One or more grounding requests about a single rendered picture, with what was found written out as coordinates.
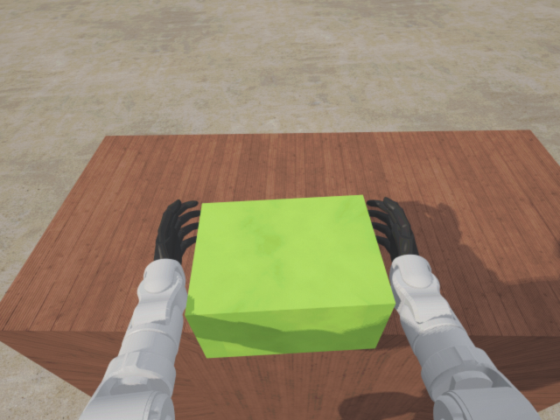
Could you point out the left robot upper arm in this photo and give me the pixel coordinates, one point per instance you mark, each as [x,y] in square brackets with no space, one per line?
[147,405]

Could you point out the right robot hand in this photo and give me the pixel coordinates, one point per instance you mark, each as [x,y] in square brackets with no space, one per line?
[400,239]

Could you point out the left robot forearm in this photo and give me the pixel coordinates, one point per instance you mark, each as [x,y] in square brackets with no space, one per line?
[150,345]

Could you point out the left robot hand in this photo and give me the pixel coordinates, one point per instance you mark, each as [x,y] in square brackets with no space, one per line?
[170,234]

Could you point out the right robot upper arm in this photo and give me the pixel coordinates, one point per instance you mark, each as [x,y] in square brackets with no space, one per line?
[503,403]

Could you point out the right robot forearm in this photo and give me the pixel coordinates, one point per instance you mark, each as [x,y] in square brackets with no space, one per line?
[449,359]

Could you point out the carton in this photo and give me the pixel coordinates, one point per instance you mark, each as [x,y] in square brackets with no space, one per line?
[287,276]

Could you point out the pedestal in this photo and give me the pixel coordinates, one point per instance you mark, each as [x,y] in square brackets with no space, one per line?
[483,205]

